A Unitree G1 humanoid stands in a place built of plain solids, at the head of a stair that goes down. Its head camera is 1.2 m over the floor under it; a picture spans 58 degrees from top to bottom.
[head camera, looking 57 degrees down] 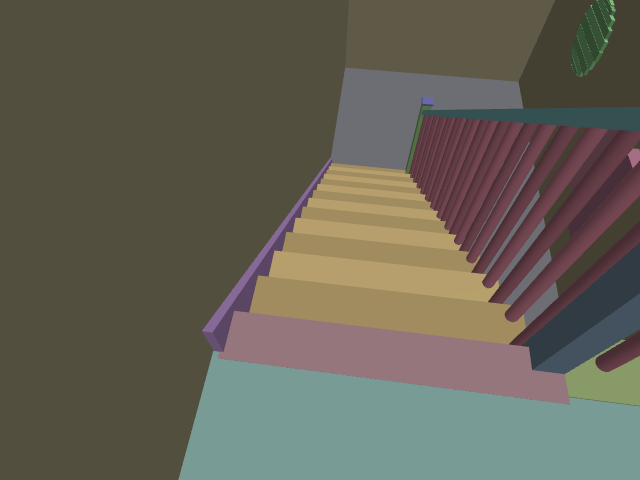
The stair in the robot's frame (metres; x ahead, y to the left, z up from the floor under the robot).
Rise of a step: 0.19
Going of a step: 0.23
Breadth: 0.95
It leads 7 degrees to the right of straight ahead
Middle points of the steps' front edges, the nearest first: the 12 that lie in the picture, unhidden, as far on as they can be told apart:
0.47 -0.17 0.00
0.69 -0.24 -0.20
0.92 -0.27 -0.39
1.15 -0.30 -0.59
1.37 -0.33 -0.78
1.60 -0.36 -0.97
1.83 -0.39 -1.17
2.06 -0.42 -1.36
2.28 -0.45 -1.55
2.51 -0.48 -1.75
2.74 -0.51 -1.94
2.96 -0.54 -2.13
